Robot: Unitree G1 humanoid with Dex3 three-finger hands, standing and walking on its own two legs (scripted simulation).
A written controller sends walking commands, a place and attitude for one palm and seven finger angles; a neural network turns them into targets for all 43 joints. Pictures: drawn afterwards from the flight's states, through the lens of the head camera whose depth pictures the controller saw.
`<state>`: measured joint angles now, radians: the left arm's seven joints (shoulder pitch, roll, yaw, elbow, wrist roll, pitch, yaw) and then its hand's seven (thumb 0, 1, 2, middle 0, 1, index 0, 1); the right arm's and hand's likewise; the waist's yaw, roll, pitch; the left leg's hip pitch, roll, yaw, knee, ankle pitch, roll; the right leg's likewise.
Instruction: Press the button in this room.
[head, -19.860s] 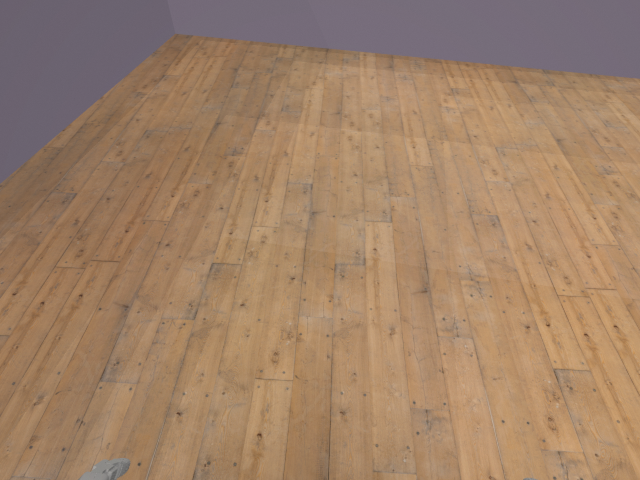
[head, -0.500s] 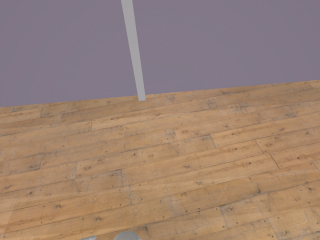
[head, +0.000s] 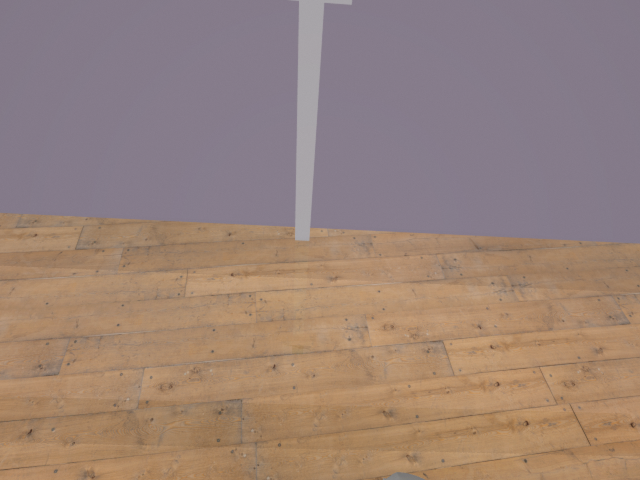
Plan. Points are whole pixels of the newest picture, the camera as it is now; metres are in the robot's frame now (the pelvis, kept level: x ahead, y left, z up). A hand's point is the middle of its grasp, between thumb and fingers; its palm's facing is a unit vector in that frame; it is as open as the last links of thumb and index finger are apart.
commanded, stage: turn or walk to find it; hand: left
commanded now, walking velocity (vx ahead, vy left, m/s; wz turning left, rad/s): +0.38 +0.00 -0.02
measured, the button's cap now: out of the picture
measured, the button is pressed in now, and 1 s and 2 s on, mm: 0 0 0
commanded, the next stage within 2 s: stand and wait in 0.26 s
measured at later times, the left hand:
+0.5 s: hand (273, 352) +0.33 +0.11 -0.16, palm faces -0.05 -0.98 -0.21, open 7.3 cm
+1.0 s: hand (253, 404) +0.25 +0.12 -0.17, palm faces +0.05 -0.99 -0.15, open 7.3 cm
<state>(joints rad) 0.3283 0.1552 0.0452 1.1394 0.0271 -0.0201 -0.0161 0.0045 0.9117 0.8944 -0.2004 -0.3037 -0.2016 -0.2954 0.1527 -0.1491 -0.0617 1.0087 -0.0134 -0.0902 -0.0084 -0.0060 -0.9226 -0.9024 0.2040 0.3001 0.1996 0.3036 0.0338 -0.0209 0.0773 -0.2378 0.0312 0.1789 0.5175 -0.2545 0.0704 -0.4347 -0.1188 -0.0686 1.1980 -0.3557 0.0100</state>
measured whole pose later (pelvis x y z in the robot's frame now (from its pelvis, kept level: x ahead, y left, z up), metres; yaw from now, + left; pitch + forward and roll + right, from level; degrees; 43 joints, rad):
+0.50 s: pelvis +0.21 -0.06 -0.01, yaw +0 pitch -2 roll +1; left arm 0.09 0.15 0.02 1.00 0.02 -0.07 0.00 0.00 0.91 0.89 -0.20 -0.30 -0.20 -0.30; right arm 0.39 -0.13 -0.04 1.16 0.00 -0.02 -0.02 0.01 -0.91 -0.90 0.20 0.30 0.20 0.30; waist -0.05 0.03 0.12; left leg -0.25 0.04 0.04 1.13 -0.51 -0.02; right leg -0.38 -0.05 -0.16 0.62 -0.21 -0.07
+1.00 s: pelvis +0.27 -0.04 +0.01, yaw -1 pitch -1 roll +0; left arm 0.30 0.14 0.00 1.16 0.01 0.00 0.01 0.00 0.92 0.89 -0.20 -0.30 -0.20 -0.30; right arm 0.23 -0.16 -0.02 1.11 -0.01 -0.01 -0.03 0.01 -0.94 -0.90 0.20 0.30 0.20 0.30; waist 0.04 -0.01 0.02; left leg -0.15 0.03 0.08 0.39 -0.22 0.00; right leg -0.19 -0.04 -0.14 0.39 -0.18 -0.01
